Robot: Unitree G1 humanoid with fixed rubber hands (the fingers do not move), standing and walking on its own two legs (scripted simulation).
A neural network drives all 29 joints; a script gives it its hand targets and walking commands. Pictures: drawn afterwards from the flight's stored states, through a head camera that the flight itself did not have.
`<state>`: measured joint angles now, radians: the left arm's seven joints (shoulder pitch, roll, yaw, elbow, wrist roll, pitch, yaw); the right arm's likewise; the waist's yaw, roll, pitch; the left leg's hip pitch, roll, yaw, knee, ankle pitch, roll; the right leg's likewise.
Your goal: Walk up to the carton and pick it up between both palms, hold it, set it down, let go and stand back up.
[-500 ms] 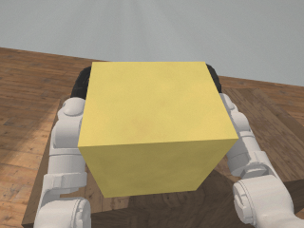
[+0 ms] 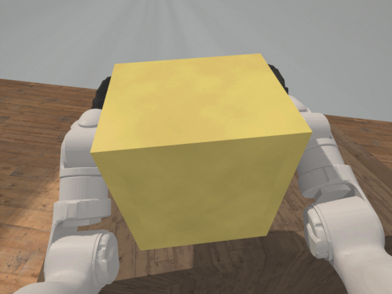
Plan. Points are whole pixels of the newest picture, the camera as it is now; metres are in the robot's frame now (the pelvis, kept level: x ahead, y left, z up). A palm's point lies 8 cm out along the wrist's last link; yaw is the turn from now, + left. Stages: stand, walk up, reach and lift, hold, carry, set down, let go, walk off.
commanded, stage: reach and lift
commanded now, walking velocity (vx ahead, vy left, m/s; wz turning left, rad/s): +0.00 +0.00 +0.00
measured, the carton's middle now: (197, 157) +0.30 +0.00 +0.21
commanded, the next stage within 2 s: hold in 0.76 s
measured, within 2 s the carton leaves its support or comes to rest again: neither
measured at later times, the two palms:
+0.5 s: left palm (102, 106) +0.36 +0.18 +0.27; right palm (277, 94) +0.38 -0.15 +0.30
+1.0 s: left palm (106, 93) +0.36 +0.17 +0.30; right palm (287, 82) +0.38 -0.16 +0.33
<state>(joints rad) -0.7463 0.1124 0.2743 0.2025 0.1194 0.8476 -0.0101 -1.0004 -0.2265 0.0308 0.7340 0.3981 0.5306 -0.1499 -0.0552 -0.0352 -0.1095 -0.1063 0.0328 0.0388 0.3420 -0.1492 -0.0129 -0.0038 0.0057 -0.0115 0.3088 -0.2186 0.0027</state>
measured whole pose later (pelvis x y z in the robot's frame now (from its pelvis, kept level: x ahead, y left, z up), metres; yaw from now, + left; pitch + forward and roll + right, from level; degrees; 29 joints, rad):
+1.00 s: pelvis +0.00 +0.00 +0.00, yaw +0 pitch -3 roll -1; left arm -0.90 0.17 0.27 0.32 0.04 0.93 0.03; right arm -1.16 -0.29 0.08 0.84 0.49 0.64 -0.18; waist -0.06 -0.01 -0.18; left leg -0.16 0.05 0.03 0.38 -0.17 -0.02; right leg -0.04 0.02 -0.01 0.31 -0.21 0.00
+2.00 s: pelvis -0.01 -0.01 +0.00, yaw +1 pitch -3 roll -1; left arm -1.00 0.19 0.28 0.54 0.06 0.86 -0.02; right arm -1.25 -0.29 0.06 1.01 0.45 0.64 -0.16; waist -0.05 0.00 -0.22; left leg -0.18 0.05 0.01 0.37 -0.14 -0.02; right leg -0.06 0.03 -0.03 0.31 -0.20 -0.01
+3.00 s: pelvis +0.00 +0.00 +0.00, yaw +0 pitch -1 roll -1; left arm -0.92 0.18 0.25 0.39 0.03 0.89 0.04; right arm -1.18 -0.30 0.11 0.90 0.50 0.64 -0.16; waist -0.06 -0.01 -0.20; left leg -0.20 0.05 0.03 0.38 -0.16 -0.02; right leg -0.07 0.03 -0.01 0.30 -0.20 0.00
